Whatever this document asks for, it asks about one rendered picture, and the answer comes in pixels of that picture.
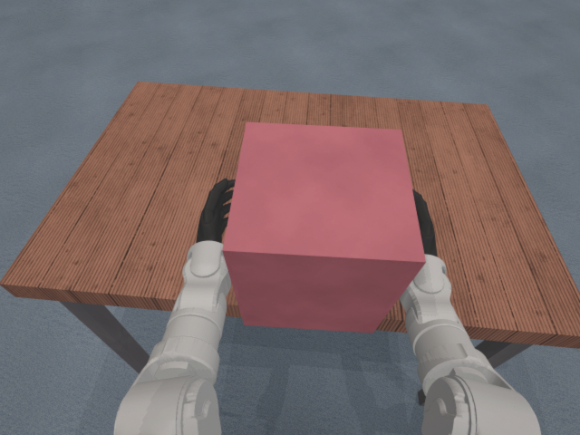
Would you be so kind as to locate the left robot hand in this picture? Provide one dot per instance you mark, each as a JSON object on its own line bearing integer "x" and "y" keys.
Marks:
{"x": 212, "y": 222}

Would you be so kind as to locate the robot left forearm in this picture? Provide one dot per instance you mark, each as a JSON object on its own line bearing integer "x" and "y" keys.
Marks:
{"x": 190, "y": 343}

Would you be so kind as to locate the table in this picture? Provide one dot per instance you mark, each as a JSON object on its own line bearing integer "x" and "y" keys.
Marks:
{"x": 120, "y": 231}

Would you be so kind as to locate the robot right upper arm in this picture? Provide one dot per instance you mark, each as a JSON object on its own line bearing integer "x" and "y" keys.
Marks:
{"x": 456, "y": 405}

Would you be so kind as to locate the right robot hand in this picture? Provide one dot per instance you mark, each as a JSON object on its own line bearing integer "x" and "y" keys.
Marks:
{"x": 426, "y": 226}

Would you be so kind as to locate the robot right forearm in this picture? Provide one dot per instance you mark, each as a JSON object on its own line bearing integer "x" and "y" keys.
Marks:
{"x": 438, "y": 338}

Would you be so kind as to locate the robot left upper arm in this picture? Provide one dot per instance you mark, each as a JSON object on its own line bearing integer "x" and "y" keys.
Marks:
{"x": 186, "y": 405}

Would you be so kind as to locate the carton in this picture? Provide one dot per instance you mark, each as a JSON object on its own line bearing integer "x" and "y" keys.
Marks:
{"x": 322, "y": 231}

